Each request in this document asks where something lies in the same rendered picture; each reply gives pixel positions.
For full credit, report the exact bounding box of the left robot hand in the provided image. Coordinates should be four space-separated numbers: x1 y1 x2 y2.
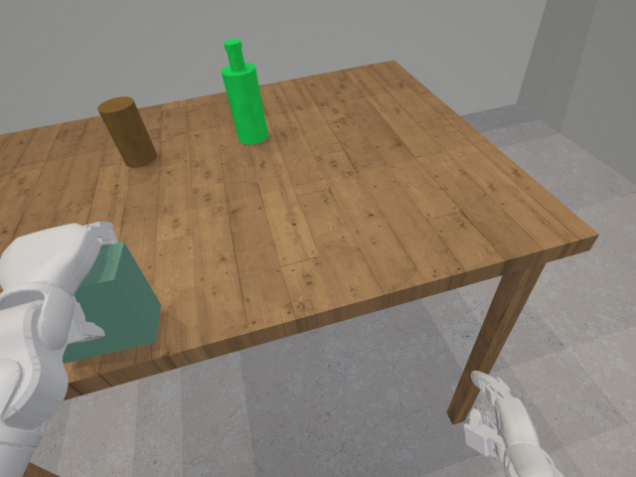
0 222 119 344

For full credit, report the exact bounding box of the sponge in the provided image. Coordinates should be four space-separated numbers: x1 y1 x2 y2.
63 242 161 364

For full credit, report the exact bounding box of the right robot hand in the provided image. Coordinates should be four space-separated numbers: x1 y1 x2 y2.
464 371 541 463

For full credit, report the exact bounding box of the right robot forearm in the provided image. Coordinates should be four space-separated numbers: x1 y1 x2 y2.
504 443 563 477

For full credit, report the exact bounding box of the table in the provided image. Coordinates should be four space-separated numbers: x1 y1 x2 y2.
0 60 599 477

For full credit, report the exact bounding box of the left robot forearm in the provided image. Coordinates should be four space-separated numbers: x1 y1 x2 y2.
0 283 75 477

